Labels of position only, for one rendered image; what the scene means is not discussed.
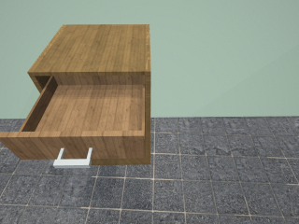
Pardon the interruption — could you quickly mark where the cabinet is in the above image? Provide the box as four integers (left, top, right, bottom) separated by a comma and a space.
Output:
27, 24, 151, 165

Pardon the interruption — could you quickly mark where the handle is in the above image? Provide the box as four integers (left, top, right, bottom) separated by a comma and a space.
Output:
53, 147, 93, 169

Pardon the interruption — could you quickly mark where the drawer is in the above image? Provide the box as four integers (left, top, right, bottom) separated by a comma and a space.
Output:
0, 75, 146, 160

